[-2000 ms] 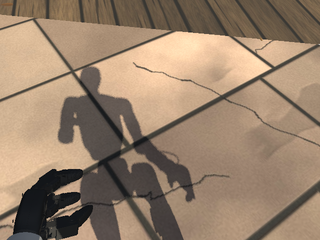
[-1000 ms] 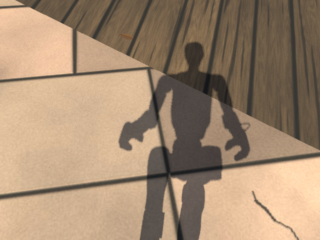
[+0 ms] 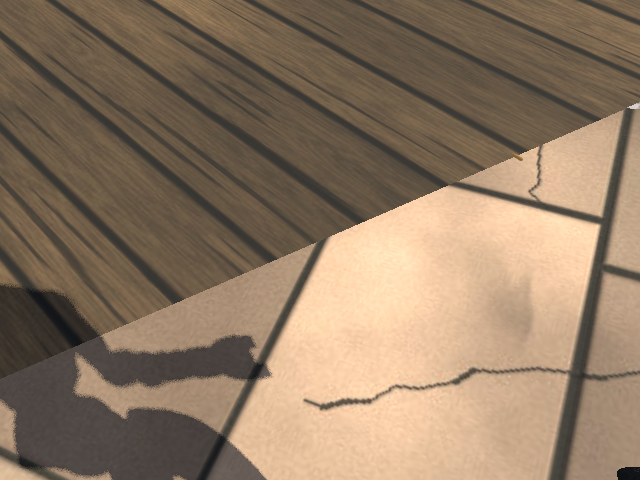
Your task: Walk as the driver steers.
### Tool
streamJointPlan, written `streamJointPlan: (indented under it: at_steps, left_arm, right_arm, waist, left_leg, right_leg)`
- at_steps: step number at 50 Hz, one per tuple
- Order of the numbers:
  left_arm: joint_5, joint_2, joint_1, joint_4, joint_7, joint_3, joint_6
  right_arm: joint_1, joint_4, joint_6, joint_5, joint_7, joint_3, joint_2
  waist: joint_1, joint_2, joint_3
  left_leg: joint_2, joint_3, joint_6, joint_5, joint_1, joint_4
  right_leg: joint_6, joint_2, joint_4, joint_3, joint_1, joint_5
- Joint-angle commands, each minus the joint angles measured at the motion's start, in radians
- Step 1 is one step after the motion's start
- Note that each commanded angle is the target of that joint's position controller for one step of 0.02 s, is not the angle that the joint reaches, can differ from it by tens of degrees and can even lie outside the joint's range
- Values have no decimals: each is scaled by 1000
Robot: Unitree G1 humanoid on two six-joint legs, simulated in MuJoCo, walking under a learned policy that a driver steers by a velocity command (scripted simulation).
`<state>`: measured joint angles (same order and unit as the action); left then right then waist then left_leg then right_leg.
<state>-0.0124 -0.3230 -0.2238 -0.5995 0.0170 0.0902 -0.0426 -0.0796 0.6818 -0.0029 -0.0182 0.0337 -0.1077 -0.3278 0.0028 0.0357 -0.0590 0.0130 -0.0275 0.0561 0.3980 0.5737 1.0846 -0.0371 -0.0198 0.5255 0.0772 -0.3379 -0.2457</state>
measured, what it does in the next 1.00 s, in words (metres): steps on the spot: left foot, then right foot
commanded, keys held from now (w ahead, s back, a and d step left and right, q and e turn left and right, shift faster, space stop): e+shift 0.02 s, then shift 0.98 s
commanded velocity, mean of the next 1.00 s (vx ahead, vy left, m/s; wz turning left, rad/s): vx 0.00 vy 0.00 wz -0.25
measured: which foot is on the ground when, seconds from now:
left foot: up 0.00-0.26, down 0.28-1.00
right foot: down 0.00-0.30, up 0.32-0.56, down 0.58-1.00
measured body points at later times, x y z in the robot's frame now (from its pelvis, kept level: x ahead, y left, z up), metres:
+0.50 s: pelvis +0.03 +0.03 +0.00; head +0.07 +0.04 +0.45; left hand +0.25 +0.26 -0.11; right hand +0.12 -0.26 -0.10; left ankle +0.07 +0.14 -0.74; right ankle -0.04 -0.11 -0.70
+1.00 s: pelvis +0.04 +0.00 -0.01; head +0.04 +0.00 +0.44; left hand +0.19 +0.22 -0.13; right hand +0.09 -0.28 -0.13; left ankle +0.07 +0.14 -0.74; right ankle -0.02 -0.12 -0.74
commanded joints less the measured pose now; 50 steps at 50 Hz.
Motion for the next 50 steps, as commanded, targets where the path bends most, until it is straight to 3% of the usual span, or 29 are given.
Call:
streamJointPlan:
  at_steps: [1, 5, 10, 12, 13, 14, 15, 16, 17, 18, 20, 22, 24, 26, 28, 29, 30, 31, 32, 33, 37, 50]
  left_arm:
    - [-2, -157, 68, 86, 24, 42, 14]
    - [1, -156, 57, 76, 31, 36, 7]
    - [12, -146, 72, 67, 11, 20, 0]
    - [4, -133, 99, 65, 9, 11, -1]
    - [-2, -119, 113, 64, 10, 5, 0]
    - [6, -86, 80, 56, 11, -4, 5]
    - [31, -47, 1, 52, 11, -16, 13]
    - [24, -76, 19, 57, 15, -7, 19]
    - [20, -139, 52, 48, 22, 11, 20]
    - [10, -151, 82, 43, 24, 22, 16]
    - [9, -107, 69, 17, 26, 18, 0]
    - [5, -40, 54, -1, 19, -2, -3]
    - [5, 9, 75, -8, 13, -22, 3]
    - [-2, -2, 64, -27, 10, -19, 7]
    - [7, -16, 25, -58, 5, -17, 10]
    - [20, -55, 31, -49, 7, -13, 10]
    - [28, -120, 33, -42, 14, -1, 9]
    - [30, -90, 48, -64, 7, -3, 10]
    - [31, -42, 63, -54, -2, -14, 15]
    - [36, -27, 53, -67, -1, -19, 21]
    - [28, -31, 16, -98, 5, -24, 43]
    - [20, -7, -9, -186, 12, -33, 52]
  right_arm:
    - [21, -70, 24, 3, -1, -14, -62]
    - [31, -57, 17, 14, -18, 8, -31]
    - [25, -68, 17, 22, -35, 11, -50]
    - [-4, -66, 25, 23, -41, 11, -46]
    - [-32, -58, 31, 18, -44, 12, -38]
    - [-38, -64, 36, 1, -42, 10, -59]
    - [-28, -82, 36, -20, -36, 0, -136]
    - [-26, -62, 37, -34, -36, 13, -99]
    - [-30, -66, 42, -22, -36, 21, -66]
    - [-44, -57, 42, -10, -30, 19, -71]
    - [-22, -54, 39, 13, -21, 21, -74]
    - [-1, -48, 27, 12, -18, 29, -50]
    - [-14, -39, 14, 11, -18, 31, -39]
    - [-52, -24, 3, 17, -17, 29, -52]
    - [-74, -10, 3, 30, -19, 35, -44]
    - [-100, -3, 13, 24, -23, 41, -35]
    - [-118, -11, 29, 1, -35, 48, -25]
    - [-111, -6, 37, -6, -39, 56, 5]
    - [-61, 0, 37, -11, -38, 53, -23]
    - [-40, 1, 35, -6, -37, 51, -22]
    - [-64, 23, 18, 6, -23, 52, -16]
    - [-92, 132, 5, 14, -1, 48, -23]
  waist:
    - [-23, -165, 192]
    - [6, -182, 207]
    - [28, -214, 178]
    - [6, -214, 162]
    - [-19, -205, 154]
    - [-12, -150, 156]
    - [53, 80, 179]
    - [54, 216, 146]
    - [12, 174, 129]
    - [-3, 138, 127]
    - [2, 93, 111]
    - [16, 97, 109]
    - [-7, 139, 130]
    - [-18, 153, 154]
    - [0, 128, 150]
    - [-12, 78, 157]
    - [-51, -56, 171]
    - [-60, -168, 170]
    - [-27, -124, 128]
    - [-21, -104, 114]
    - [-20, -97, 71]
    - [-16, -44, 61]
  left_leg:
    - [-33, -57, 12, -87, 82, -28]
    - [-44, -42, 29, -121, -14, -222]
    - [-35, -31, 4, -54, -135, -344]
    - [-32, -20, -19, -109, -211, -483]
    - [-28, -13, -37, -239, -297, -621]
    - [42, -80, -63, -390, -388, -682]
    - [219, -263, -144, -643, -466, -699]
    - [337, -421, -316, -691, -406, -737]
    - [355, -440, -365, -627, -396, -758]
    - [323, -405, -348, -573, -418, -753]
    - [268, -310, -294, -508, -421, -739]
    - [195, -201, -256, -522, -408, -730]
    - [158, -144, -245, -565, -432, -707]
    - [161, -150, -252, -581, -463, -678]
    - [147, -142, -214, -537, -425, -661]
    - [137, -139, -162, -456, -374, -657]
    - [86, -81, -115, -362, -322, -619]
    - [25, -8, -66, -222, -377, -633]
    - [18, 2, -40, -216, -391, -612]
    - [19, 4, -39, -235, -396, -607]
    - [24, -3, -50, -298, -392, -600]
    - [26, 0, -31, -335, -410, -609]
  right_leg:
    - [-170, 191, -136, 272, 208, 428]
    - [-157, 179, -87, 271, 198, 420]
    - [-175, 196, -52, 361, 145, 444]
    - [-158, 174, -31, 382, 133, 407]
    - [-128, 146, -21, 378, 104, 334]
    - [-77, 100, 12, 350, 60, 193]
    - [-10, -22, 172, 223, -11, -90]
    - [49, -75, 244, 137, -77, -325]
    - [87, -39, 385, 117, -100, -387]
    - [104, -39, 480, 112, -136, -373]
    - [133, -22, 541, 122, -153, -316]
    - [145, -10, 424, 62, -96, -274]
    - [147, 11, 232, -1, -19, -242]
    - [139, 7, 55, -32, 54, -135]
    - [103, 3, -178, -44, 182, 91]
    - [73, 51, -177, 20, 251, 185]
    - [27, 126, -104, 86, 291, 355]
    - [-20, 120, -92, 87, 187, 186]
    - [-21, 102, -112, 86, 140, 97]
    - [-7, 96, -121, 82, 120, 66]
    - [20, 73, -104, 63, 99, 126]
    - [21, 48, -91, 37, 125, 191]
